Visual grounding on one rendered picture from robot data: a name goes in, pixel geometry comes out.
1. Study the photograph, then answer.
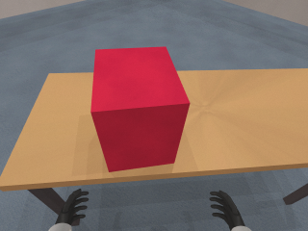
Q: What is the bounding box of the robot right hand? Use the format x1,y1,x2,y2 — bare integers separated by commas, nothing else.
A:
209,190,245,231

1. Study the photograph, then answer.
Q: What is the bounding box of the table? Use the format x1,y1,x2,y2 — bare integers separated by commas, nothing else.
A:
0,68,308,226

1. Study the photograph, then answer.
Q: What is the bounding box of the carton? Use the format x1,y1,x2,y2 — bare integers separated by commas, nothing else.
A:
90,46,191,172

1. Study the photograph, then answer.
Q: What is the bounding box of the robot left hand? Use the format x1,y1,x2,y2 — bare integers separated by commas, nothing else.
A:
55,189,89,225

